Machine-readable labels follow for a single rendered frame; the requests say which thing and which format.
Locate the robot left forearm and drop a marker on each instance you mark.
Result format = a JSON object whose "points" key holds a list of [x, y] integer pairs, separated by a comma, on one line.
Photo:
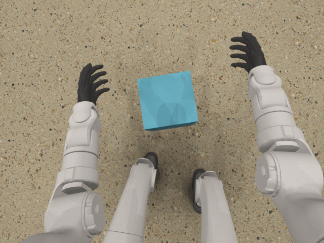
{"points": [[81, 152]]}

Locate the robot left foot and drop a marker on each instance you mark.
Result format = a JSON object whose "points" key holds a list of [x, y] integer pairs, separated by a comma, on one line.
{"points": [[153, 158]]}

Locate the carton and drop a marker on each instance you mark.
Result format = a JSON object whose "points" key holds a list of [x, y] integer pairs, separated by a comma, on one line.
{"points": [[167, 101]]}

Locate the robot left thigh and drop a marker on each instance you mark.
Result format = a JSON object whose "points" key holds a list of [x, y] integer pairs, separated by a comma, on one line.
{"points": [[128, 222]]}

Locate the left robot hand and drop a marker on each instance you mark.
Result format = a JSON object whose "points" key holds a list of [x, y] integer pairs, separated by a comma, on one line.
{"points": [[86, 86]]}

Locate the robot right upper arm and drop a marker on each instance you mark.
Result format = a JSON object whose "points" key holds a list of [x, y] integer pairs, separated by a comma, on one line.
{"points": [[293, 181]]}

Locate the robot right forearm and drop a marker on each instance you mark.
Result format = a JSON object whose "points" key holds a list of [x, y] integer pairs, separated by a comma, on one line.
{"points": [[273, 116]]}

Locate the right robot hand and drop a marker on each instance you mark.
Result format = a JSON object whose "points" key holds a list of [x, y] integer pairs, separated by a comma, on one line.
{"points": [[254, 56]]}

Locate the robot left upper arm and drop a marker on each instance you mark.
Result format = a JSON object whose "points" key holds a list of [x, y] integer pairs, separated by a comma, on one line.
{"points": [[73, 218]]}

